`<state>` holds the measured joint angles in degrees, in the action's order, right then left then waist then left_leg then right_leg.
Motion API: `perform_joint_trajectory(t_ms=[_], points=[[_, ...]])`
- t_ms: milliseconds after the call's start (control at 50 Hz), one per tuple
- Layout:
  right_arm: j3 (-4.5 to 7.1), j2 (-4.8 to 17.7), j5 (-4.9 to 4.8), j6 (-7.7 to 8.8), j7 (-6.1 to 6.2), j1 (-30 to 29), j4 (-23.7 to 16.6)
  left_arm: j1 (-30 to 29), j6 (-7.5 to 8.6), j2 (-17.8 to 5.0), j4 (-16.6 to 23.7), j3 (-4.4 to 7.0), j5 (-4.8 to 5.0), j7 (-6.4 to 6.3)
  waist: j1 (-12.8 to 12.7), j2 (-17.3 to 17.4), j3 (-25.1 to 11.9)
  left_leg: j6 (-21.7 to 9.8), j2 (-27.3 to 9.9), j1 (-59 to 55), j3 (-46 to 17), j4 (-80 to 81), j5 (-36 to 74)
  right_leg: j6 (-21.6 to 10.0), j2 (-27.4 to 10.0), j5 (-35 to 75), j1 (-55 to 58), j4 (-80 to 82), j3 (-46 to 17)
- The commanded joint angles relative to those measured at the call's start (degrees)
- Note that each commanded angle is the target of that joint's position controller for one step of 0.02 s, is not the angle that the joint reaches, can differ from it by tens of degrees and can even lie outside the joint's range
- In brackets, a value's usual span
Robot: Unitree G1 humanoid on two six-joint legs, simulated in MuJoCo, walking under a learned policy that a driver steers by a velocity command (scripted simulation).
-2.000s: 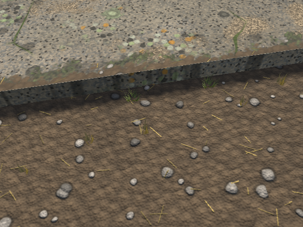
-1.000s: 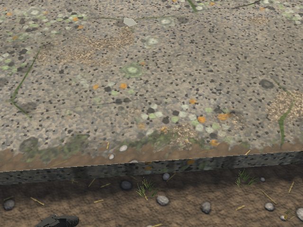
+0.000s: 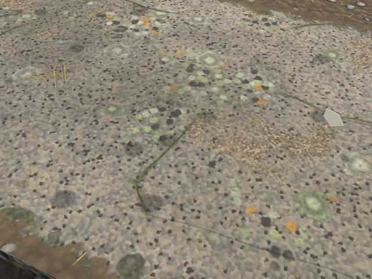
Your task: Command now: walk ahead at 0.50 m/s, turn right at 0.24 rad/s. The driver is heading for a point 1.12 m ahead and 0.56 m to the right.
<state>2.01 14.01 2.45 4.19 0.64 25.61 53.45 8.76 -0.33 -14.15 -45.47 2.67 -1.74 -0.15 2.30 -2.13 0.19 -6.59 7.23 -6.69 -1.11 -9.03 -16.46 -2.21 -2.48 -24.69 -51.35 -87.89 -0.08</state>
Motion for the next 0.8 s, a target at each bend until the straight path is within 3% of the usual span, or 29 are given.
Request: perform_joint_trajectory(t_ms=[20, 80, 100, 120, 140, 160, 180, 200, 220, 240, 260, 300, 320, 340, 360, 380, 420, 440, 460, 500, 560, 620, 680, 700, 720, 740, 760, 780, 800], points=[[0.84, 6.72, 1.04, 0.75, 0.62, 6.21, 1.02, -12.7, 1.03, -1.56, 9.58, -0.39, 0.55, -0.74, 1.02, 3.46, 10.56, -6.77, -23.28, -12.69, -6.48, -1.49, 25.23, -3.12, 1.23, -10.83, -34.21, -16.52, -3.81], [-0.55, 4.92, 0.06, 1.17, 1.16, 6.79, 3.5, -20.27, 1.17, 2.21, 15.63, -3.45, -0.47, 0.05, 0.38, 2.57, 11.96, -3.05, -20.13, -5.06, 0.55, 3.28, 27.7, -4.01, 0.13, -14.46, -32.17, -8.04, 4.43], [-0.88, 4.58, -0.47, 1.07, 1.99, 6.01, 4.19, -20.99, 0.99, 3.21, 17.45, -4.37, -1.01, 0.62, -0.85, 1.06, 10.82, -2.26, -20.32, -0.56, 2.37, 6.24, 35.83, -5.05, -1.01, -11.55, -23.52, -1.59, 5.66], [-1.17, 5.4, -1.9, 0.61, 1.7, 0.65, 1.84, -14.8, 0.56, 2.52, 15.79, -5.05, -0.3, 1.68, -3.83, -1.88, 6.84, -1.61, -16.45, 10.9, 8.76, 7.03, 52.13, -5.39, 1.56, -2.52, -0.87, 13.71, 13.16], [-0.89, 7.92, -3.18, 1.0, 1.94, 2.14, 1.26, -12.62, 0.42, 3.24, 14.54, -5.27, -0.45, 2.35, -3.84, 1.27, 1.15, -3.0, -18.89, 14.07, 6.81, 3.27, 78.8, -6.09, 4.13, 4.9, 15.79, 18.13, 15.11], [0.0, 11.89, -2.89, 0.92, 1.8, 1.85, 0.93, -3.82, -0.03, 0.99, 11.7, -4.05, -0.23, 2.39, -7.57, 7.28, -5.33, -3.12, -20.57, 12.01, 7.91, -7.05, 98.89, -6.43, 8.11, 2.07, 25.0, 17.89, 16.87], [1.12, 14.18, -2.8, 0.71, 1.4, 0.86, 0.25, 8.34, -0.28, -1.92, 8.12, -2.71, 0.19, 2.1, -12.54, 11.17, -13.03, -2.15, -21.73, 9.14, 7.12, -21.46, 108.03, -8.02, 10.95, 2.57, 35.73, 22.68, 14.26], [2.19, 16.63, -3.7, 0.92, 0.89, -0.7, -1.36, 16.43, -0.48, -6.12, 5.37, -0.68, -0.21, 2.08, -17.11, 11.79, -18.13, 0.03, -19.97, 11.76, 7.43, -40.28, 103.16, -11.76, 10.35, 1.81, 44.69, 29.54, 2.8], [1.48, 11.22, -4.24, 1.87, -1.32, -1.48, -5.25, 20.09, -0.34, -15.13, 2.47, 2.22, 0.55, 1.65, -15.72, -7.07, -20.71, 4.93, -4.79, 31.58, 7.19, -73.06, 38.04, -22.15, -6.14, 9.96, 56.16, 48.0, -32.68], [1.69, 10.27, -0.92, 3.1, -3.1, -0.61, -6.4, 15.87, -0.76, -16.33, 2.45, 3.13, 1.78, 0.49, -10.27, -7.1, -26.57, 5.0, 0.15, 36.94, -3.34, -87.04, 4.24, -21.66, -11.02, 23.37, 57.43, 62.24, -58.1], [0.81, 7.04, -0.42, 3.05, -3.64, -2.19, -9.01, 9.61, -0.14, -15.05, 2.52, 3.38, 2.41, 0.12, -5.89, -0.96, -21.0, 4.18, -3.27, 39.85, -7.04, -89.45, 6.48, -19.22, -10.79, 12.5, 50.44, 63.49, -55.21], [-0.77, 1.92, -0.13, 1.53, -1.95, -7.91, -11.29, 7.0, 1.21, -7.93, -0.63, 1.99, 0.81, -0.38, -2.52, 10.27, -1.76, 3.27, -7.8, 46.58, -4.62, -84.72, 4.62, -14.69, -7.65, 7.71, 32.59, 62.64, -41.75], [-1.22, 0.79, 0.2, 0.35, -1.28, -8.37, -12.65, 4.92, 1.61, -4.33, -0.81, 1.09, -0.07, -0.6, -0.01, 9.82, 1.82, 3.2, -9.0, 46.86, -4.27, -83.94, 3.05, -13.83, -5.51, 13.63, 25.76, 62.81, -34.68], [-1.58, -0.49, -0.15, -0.99, -0.5, -9.0, -13.86, 5.93, 2.27, -2.4, -1.75, 0.6, -0.24, -0.3, 0.58, 5.67, 2.03, 3.26, -8.88, 48.42, -3.05, -89.02, -0.98, -14.53, -4.31, 17.05, 23.05, 63.03, -30.23], [-0.72, 3.82, -2.98, 0.58, -1.17, -9.43, -15.71, 4.8, 5.71, 0.73, 1.94, -1.44, 0.2, 1.58, 0.62, 4.31, -3.32, 1.5, -9.38, 47.83, -6.38, -92.06, -1.28, -13.18, -3.78, 16.69, 25.48, 67.86, -29.92], [-1.05, 2.62, -3.22, 0.79, -1.27, -9.23, -16.5, 3.84, 6.83, 0.01, 0.78, -1.34, 1.36, 2.31, 2.55, 1.51, -3.14, 1.06, -10.3, 52.94, -5.6, -92.87, 0.0, -13.18, -3.0, 15.65, 26.52, 69.0, -27.13], [-2.11, 2.4, -1.46, 1.2, -0.91, -13.5, -19.31, 2.03, 7.07, -4.46, 1.47, -0.26, 3.67, 2.61, 3.89, 4.13, 1.58, 1.1, -12.17, 52.2, -1.7, -72.43, 5.39, -9.54, 2.98, 16.85, 20.79, 71.23, -16.1], [-2.39, 2.06, 0.08, 1.56, -0.45, -18.97, -21.28, 3.41, 6.37, -4.4, 1.49, -0.09, 4.08, 1.82, 1.93, 5.58, 2.16, 2.9, -11.49, 48.87, 1.25, -62.61, 8.64, -8.67, 5.29, 22.51, 19.17, 72.02, -13.4], [-1.87, 2.79, 0.53, 2.02, -0.15, -21.67, -21.79, 5.64, 6.43, -4.26, 2.07, -0.24, 3.67, 1.29, -0.25, 4.89, -0.35, 4.25, -10.38, 46.58, 3.68, -57.55, 13.01, -8.52, 4.95, 33.81, 22.05, 72.7, -13.44], [-2.09, 1.49, -0.35, 2.44, 0.1, -25.35, -23.04, 11.77, 5.75, -5.67, 1.07, 0.45, 3.73, -0.13, -3.74, 1.15, -3.85, 6.28, -9.19, 47.93, 3.68, -44.84, 17.95, -6.49, 4.94, 42.33, 34.32, 70.99, -12.02], [-2.29, 0.87, -2.69, 2.43, -1.11, -35.19, -25.58, 18.66, 3.99, -6.84, -0.13, 0.97, 3.94, -1.77, -8.21, -2.18, -3.32, 7.53, -5.19, 48.66, 3.63, -26.79, 20.25, -3.61, 2.65, 43.5, 46.52, 71.94, -15.95], [-0.66, 4.61, -3.18, 3.2, -2.61, -35.68, -25.04, 18.33, 2.82, -7.61, 0.59, 1.52, 3.96, -2.33, -7.21, -4.95, -3.31, 5.96, -3.18, 42.96, 1.71, -17.22, 21.7, -2.34, 0.55, 45.4, 52.74, 69.18, -19.68], [1.74, 8.87, -3.36, 3.87, -2.17, -28.79, -22.84, 14.45, 2.14, -8.65, 2.34, 2.35, 3.16, -2.75, -2.89, -6.31, -5.84, 4.16, -2.08, 30.4, 0.02, -13.88, 17.65, -1.29, -0.01, 59.28, 55.03, 59.52, -21.4], [2.34, 9.57, -3.35, 4.11, -1.59, -21.51, -21.29, 10.3, 2.05, -8.96, 3.96, 2.38, 2.71, -2.34, 1.48, -6.7, -9.12, 2.27, -4.94, 20.34, -1.73, -11.84, 19.93, -0.82, 0.7, 60.94, 51.75, 51.52, -20.93], [2.83, 11.35, -2.17, 4.01, -0.83, -9.62, -19.28, 5.72, 2.49, -7.76, 6.77, 1.69, 1.64, -1.35, 7.04, -5.62, -18.04, -2.01, -13.37, 1.75, -8.06, -17.21, 20.55, -1.49, 1.7, 51.02, 42.73, 38.44, -20.42], [3.32, 13.35, -0.77, 3.7, -0.25, -5.33, -18.15, 14.98, 2.9, -0.79, 7.53, 0.09, 0.64, -0.62, 1.68, 11.07, -24.37, -11.18, -29.35, -21.86, -28.81, -20.01, 27.18, 1.4, 10.88, -0.94, 20.75, 20.4, -14.69], [3.19, 10.47, -1.63, 3.31, -0.25, -5.79, -18.47, 20.62, 3.23, -5.65, 6.86, -0.05, 2.88, -0.28, 1.3, 17.99, -28.84, -15.87, -34.46, -22.73, -44.39, -15.68, 7.8, 1.31, 7.67, -9.4, 12.57, 8.4, -13.06], [2.42, 5.63, -1.86, 2.73, 0.46, -10.16, -20.11, 14.8, 3.07, -10.1, 6.95, 1.19, 3.63, -0.07, 2.67, 10.0, -18.27, -12.24, -30.49, -12.54, -37.15, -11.02, -3.16, 1.58, 4.22, -3.18, 9.49, 6.19, -11.99], [1.83, 4.59, -1.98, 2.19, 0.57, -13.41, -19.95, 8.9, 3.05, -11.22, 8.59, 1.61, 3.33, 0.17, 2.01, 4.28, -9.22, -8.49, -26.88, -1.17, -28.35, -8.39, -2.54, 1.84, 2.48, 2.15, 9.85, 7.39, -9.15]])
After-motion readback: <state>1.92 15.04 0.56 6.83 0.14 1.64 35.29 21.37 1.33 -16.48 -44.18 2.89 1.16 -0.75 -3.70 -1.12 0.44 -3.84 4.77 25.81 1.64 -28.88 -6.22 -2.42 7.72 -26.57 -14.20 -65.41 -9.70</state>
